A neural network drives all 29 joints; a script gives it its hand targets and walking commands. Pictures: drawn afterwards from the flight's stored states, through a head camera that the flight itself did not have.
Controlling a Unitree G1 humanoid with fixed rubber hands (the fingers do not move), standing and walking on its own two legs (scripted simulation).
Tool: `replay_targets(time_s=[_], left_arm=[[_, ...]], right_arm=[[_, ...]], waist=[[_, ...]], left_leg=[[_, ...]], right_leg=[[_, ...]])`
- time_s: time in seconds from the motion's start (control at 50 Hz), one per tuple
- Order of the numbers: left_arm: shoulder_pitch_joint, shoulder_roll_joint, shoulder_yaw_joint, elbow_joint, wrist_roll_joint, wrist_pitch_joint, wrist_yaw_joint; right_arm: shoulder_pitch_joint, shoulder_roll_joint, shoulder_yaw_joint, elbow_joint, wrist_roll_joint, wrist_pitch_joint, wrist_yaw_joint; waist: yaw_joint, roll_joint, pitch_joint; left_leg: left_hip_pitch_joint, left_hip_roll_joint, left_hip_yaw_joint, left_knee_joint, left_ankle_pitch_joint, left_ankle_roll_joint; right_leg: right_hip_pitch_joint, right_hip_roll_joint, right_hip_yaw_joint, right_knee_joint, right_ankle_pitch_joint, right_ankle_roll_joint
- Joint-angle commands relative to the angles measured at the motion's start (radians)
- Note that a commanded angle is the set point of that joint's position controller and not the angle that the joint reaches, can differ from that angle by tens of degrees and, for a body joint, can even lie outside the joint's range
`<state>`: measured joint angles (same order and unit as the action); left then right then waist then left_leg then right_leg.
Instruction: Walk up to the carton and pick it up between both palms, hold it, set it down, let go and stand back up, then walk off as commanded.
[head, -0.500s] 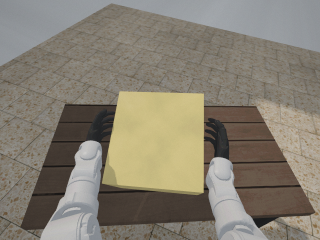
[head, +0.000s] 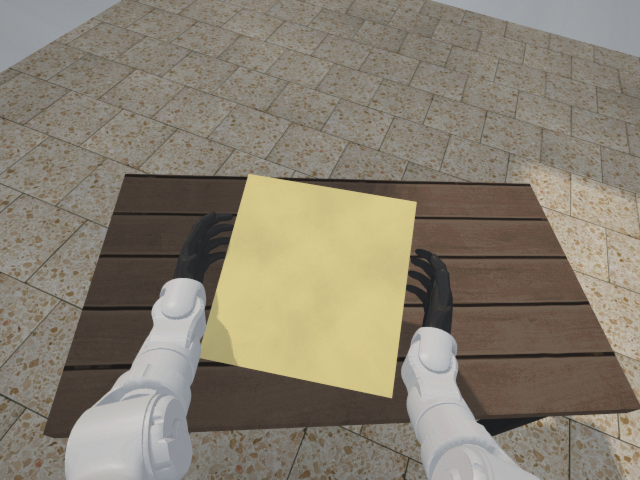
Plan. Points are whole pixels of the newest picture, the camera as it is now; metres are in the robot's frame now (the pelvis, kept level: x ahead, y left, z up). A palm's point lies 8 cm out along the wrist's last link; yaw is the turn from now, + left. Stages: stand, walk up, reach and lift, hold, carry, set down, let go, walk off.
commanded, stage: set down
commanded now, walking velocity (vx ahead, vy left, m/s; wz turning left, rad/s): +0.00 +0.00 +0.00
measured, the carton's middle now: (315, 287) +0.40 +0.01 -0.07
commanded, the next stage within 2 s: none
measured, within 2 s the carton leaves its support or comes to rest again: neither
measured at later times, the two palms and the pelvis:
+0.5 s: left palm (199, 274) +0.39 +0.18 -0.04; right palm (420, 336) +0.32 -0.13 -0.05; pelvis -0.01 +0.00 -0.02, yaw +0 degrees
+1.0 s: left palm (205, 261) +0.42 +0.18 -0.05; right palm (418, 331) +0.33 -0.14 -0.06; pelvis -0.01 +0.02 -0.04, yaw -1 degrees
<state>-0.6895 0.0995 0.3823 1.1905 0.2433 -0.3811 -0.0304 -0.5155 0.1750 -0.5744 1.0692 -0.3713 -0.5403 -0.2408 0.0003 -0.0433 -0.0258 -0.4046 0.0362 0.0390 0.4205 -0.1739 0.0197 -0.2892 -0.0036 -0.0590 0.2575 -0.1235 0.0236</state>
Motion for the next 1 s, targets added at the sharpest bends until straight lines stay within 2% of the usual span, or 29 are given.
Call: replay_targets(time_s=[0.0,0.08,0.1,0.12,0.14,0.18,0.22,0.24,0.34,0.36,0.42,0.46,0.48,0.5,0.52,0.58,0.6,0.62,0.64,0.66,0.7,0.74,0.8,0.84,0.86,0.88,0.92,0.94,0.98], left_arm=[[-0.470,-0.546,-0.294,-0.030,0.092,-0.108,-0.162],[-0.463,-0.529,-0.267,0.028,0.099,-0.139,-0.162],[-0.444,-0.508,-0.243,0.042,0.098,-0.147,-0.159],[-0.466,-0.527,-0.266,0.048,0.093,-0.162,-0.162],[-0.458,-0.511,-0.243,0.076,0.104,-0.161,-0.165],[-0.419,-0.520,-0.257,0.096,0.103,-0.163,-0.166],[-0.485,-0.513,-0.268,0.097,0.101,-0.177,-0.161],[-0.490,-0.491,-0.235,0.110,0.114,-0.175,-0.168],[-0.529,-0.468,-0.230,0.168,0.106,-0.189,-0.174],[-0.547,-0.461,-0.208,0.168,0.112,-0.200,-0.172],[-0.555,-0.488,-0.222,0.202,0.107,-0.221,-0.161],[-0.618,-0.463,-0.245,0.190,0.114,-0.229,-0.144],[-0.607,-0.467,-0.235,0.221,0.116,-0.224,-0.148],[-0.610,-0.438,-0.199,0.252,0.133,-0.227,-0.147],[-0.607,-0.446,-0.220,0.259,0.136,-0.225,-0.151],[-0.618,-0.414,-0.186,0.330,0.143,-0.218,-0.149],[-0.608,-0.424,-0.177,0.343,0.151,-0.209,-0.156],[-0.609,-0.402,-0.154,0.351,0.161,-0.208,-0.159],[-0.594,-0.430,-0.174,0.366,0.160,-0.207,-0.156],[-0.621,-0.419,-0.156,0.363,0.175,-0.214,-0.153],[-0.615,-0.435,-0.163,0.386,0.163,-0.214,-0.153],[-0.603,-0.445,-0.157,0.405,0.146,-0.221,-0.148],[-0.596,-0.459,-0.182,0.398,0.176,-0.234,-0.136],[-0.622,-0.429,-0.166,0.427,0.152,-0.241,-0.142],[-0.611,-0.426,-0.154,0.434,0.167,-0.235,-0.143],[-0.590,-0.460,-0.172,0.423,0.142,-0.236,-0.144],[-0.603,-0.469,-0.183,0.410,0.152,-0.239,-0.136],[-0.604,-0.463,-0.191,0.419,0.149,-0.240,-0.136],[-0.609,-0.433,-0.160,0.432,0.145,-0.249,-0.137]], right_arm=[[-0.481,0.575,0.403,0.050,-0.134,-0.108,0.149],[-0.500,0.578,0.405,0.079,-0.140,-0.141,0.142],[-0.516,0.587,0.417,0.067,-0.132,-0.150,0.138],[-0.495,0.575,0.399,0.092,-0.142,-0.159,0.138],[-0.521,0.568,0.414,0.083,-0.141,-0.168,0.136],[-0.503,0.562,0.387,0.097,-0.151,-0.180,0.127],[-0.537,0.565,0.366,0.101,-0.133,-0.188,0.126],[-0.502,0.553,0.356,0.153,-0.153,-0.178,0.123],[-0.586,0.554,0.299,0.140,-0.173,-0.202,0.105],[-0.562,0.561,0.303,0.160,-0.185,-0.205,0.107],[-0.587,0.568,0.278,0.182,-0.188,-0.224,0.116],[-0.635,0.541,0.247,0.202,-0.181,-0.229,0.124],[-0.620,0.530,0.233,0.216,-0.197,-0.228,0.125],[-0.638,0.518,0.219,0.228,-0.200,-0.225,0.125],[-0.630,0.520,0.206,0.230,-0.188,-0.227,0.123],[-0.672,0.516,0.178,0.257,-0.193,-0.209,0.136],[-0.676,0.492,0.171,0.242,-0.195,-0.213,0.137],[-0.693,0.513,0.193,0.245,-0.177,-0.195,0.141],[-0.677,0.506,0.189,0.249,-0.178,-0.199,0.141],[-0.692,0.498,0.174,0.252,-0.179,-0.203,0.150],[-0.715,0.497,0.153,0.242,-0.184,-0.212,0.149],[-0.735,0.487,0.177,0.228,-0.175,-0.220,0.156],[-0.685,0.469,0.167,0.290,-0.157,-0.217,0.172],[-0.736,0.464,0.155,0.269,-0.167,-0.215,0.172],[-0.700,0.445,0.142,0.309,-0.189,-0.208,0.173],[-0.683,0.460,0.139,0.311,-0.177,-0.211,0.169],[-0.721,0.440,0.121,0.295,-0.160,-0.215,0.176],[-0.717,0.428,0.120,0.291,-0.169,-0.223,0.174],[-0.708,0.442,0.145,0.317,-0.159,-0.213,0.181]], waist=[[-0.014,0.130,-0.564],[0.003,0.122,-0.590],[0.031,0.095,-0.597],[-0.011,0.115,-0.608],[0.023,0.121,-0.592],[-0.013,0.123,-0.561],[-0.017,0.167,-0.600],[-0.024,0.160,-0.561],[-0.051,0.108,-0.577],[-0.031,0.114,-0.614],[-0.038,0.132,-0.667],[-0.048,0.201,-0.708],[-0.065,0.183,-0.692],[-0.037,0.181,-0.684],[-0.066,0.182,-0.677],[-0.065,0.132,-0.664],[-0.059,0.154,-0.643],[-0.030,0.138,-0.647],[-0.052,0.162,-0.666],[-0.028,0.189,-0.669],[-0.052,0.171,-0.702],[-0.036,0.147,-0.735],[-0.065,0.215,-0.709],[-0.047,0.176,-0.720],[-0.076,0.182,-0.657],[-0.083,0.171,-0.663],[-0.081,0.237,-0.675],[-0.090,0.221,-0.687],[-0.064,0.191,-0.691]], left_leg=[[0.206,-0.006,0.047,0.033,0.446,-0.082],[0.157,-0.004,0.038,0.072,0.485,-0.085],[0.148,-0.007,0.037,0.083,0.486,-0.074],[0.175,-0.011,0.034,0.083,0.501,-0.081],[0.154,0.000,0.039,0.082,0.482,-0.082],[0.156,-0.013,0.042,0.099,0.508,-0.089],[0.160,-0.007,0.036,0.108,0.461,-0.096],[0.182,-0.007,0.035,0.107,0.460,-0.092],[0.082,0.009,0.014,0.152,0.379,-0.084],[0.073,0.003,0.025,0.153,0.358,-0.079],[0.074,0.000,0.015,0.181,0.372,-0.088],[0.081,0.009,-0.007,0.219,0.398,-0.103],[0.072,0.019,-0.007,0.227,0.366,-0.103],[0.059,0.009,0.004,0.234,0.368,-0.103],[0.026,0.008,0.002,0.245,0.330,-0.099],[-0.011,0.004,-0.002,0.272,0.272,-0.076],[-0.013,0.010,-0.008,0.264,0.253,-0.083],[-0.036,0.002,0.003,0.277,0.253,-0.068],[-0.046,0.002,-0.010,0.272,0.256,-0.074],[-0.040,-0.005,0.001,0.277,0.251,-0.085],[-0.011,0.008,-0.010,0.309,0.326,-0.087],[-0.009,0.016,-0.028,0.321,0.358,-0.088],[0.061,0.022,-0.052,0.329,0.455,-0.114],[0.004,0.014,-0.037,0.338,0.356,-0.102],[0.026,0.026,-0.042,0.311,0.375,-0.097],[0.023,0.016,-0.048,0.315,0.361,-0.098],[0.010,0.025,-0.079,0.317,0.363,-0.119],[0.025,0.017,-0.068,0.328,0.365,-0.126],[-0.006,0.014,-0.057,0.340,0.341,-0.103]], right_leg=[[0.218,0.031,-0.008,0.070,0.328,-0.038],[0.209,0.031,-0.008,0.087,0.344,-0.042],[0.208,0.026,0.004,0.091,0.358,-0.038],[0.189,0.024,-0.012,0.094,0.364,-0.041],[0.182,0.025,-0.005,0.092,0.336,-0.040],[0.155,0.027,-0.007,0.089,0.365,-0.042],[0.123,0.032,-0.013,0.095,0.293,-0.049],[0.087,0.030,-0.019,0.085,0.275,-0.048],[0.038,0.028,-0.016,0.113,0.219,-0.053],[0.045,0.024,-0.004,0.118,0.216,-0.050],[-0.037,0.031,-0.016,0.146,0.195,-0.058],[-0.100,0.035,-0.033,0.177,0.163,-0.064],[-0.121,0.038,-0.030,0.168,0.143,-0.068],[-0.139,0.035,-0.037,0.175,0.141,-0.067],[-0.150,0.033,-0.030,0.190,0.135,-0.061],[-0.199,0.020,-0.024,0.209,0.100,-0.060],[-0.198,0.030,-0.029,0.225,0.082,-0.060],[-0.195,0.020,-0.017,0.226,0.070,-0.052],[-0.188,0.024,-0.022,0.241,0.093,-0.060],[-0.218,0.029,-0.029,0.257,0.071,-0.054],[-0.272,0.033,-0.035,0.249,0.105,-0.062],[-0.292,0.042,-0.036,0.254,0.120,-0.062],[-0.334,0.054,-0.055,0.267,0.113,-0.066],[-0.353,0.045,-0.040,0.267,0.067,-0.069],[-0.362,0.045,-0.054,0.269,0.064,-0.061],[-0.360,0.044,-0.047,0.259,0.077,-0.066],[-0.377,0.055,-0.056,0.284,0.042,-0.071],[-0.387,0.057,-0.071,0.284,0.057,-0.069],[-0.397,0.046,-0.044,0.290,0.031,-0.071]])
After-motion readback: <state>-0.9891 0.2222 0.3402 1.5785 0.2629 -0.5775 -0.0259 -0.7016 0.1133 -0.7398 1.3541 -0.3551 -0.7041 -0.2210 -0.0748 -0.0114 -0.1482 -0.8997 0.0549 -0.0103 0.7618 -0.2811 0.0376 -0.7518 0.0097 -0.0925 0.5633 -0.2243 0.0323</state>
